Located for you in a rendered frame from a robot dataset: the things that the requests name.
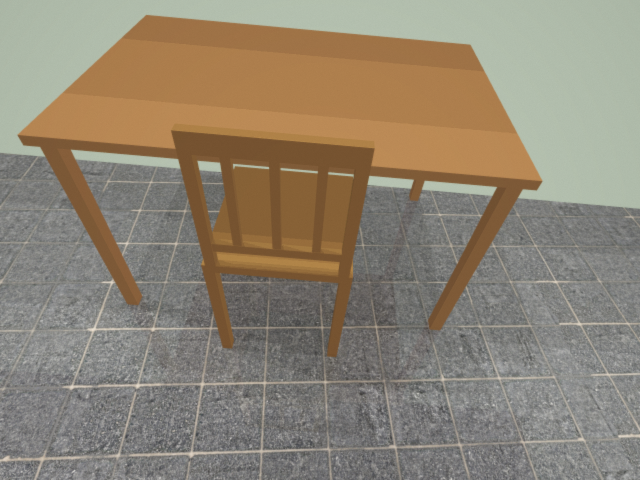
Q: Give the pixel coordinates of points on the table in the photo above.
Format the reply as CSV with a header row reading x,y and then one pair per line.
x,y
428,106

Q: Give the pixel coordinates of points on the chair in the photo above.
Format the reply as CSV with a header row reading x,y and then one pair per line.
x,y
276,223

